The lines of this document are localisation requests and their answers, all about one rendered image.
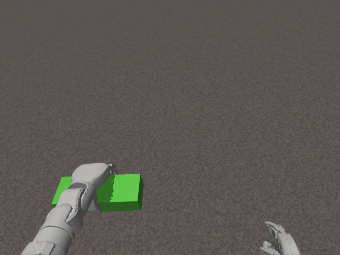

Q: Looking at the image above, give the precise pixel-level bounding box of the left robot hand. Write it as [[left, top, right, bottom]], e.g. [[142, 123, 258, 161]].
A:
[[71, 163, 118, 214]]

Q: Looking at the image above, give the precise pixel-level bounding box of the left robot arm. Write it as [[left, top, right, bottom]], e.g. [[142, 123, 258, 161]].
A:
[[20, 180, 95, 255]]

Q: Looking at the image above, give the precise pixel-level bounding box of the carton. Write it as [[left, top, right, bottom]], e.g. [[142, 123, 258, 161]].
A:
[[51, 174, 144, 212]]

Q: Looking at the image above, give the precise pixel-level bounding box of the right robot hand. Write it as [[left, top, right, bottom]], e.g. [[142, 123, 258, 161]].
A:
[[260, 221, 301, 255]]

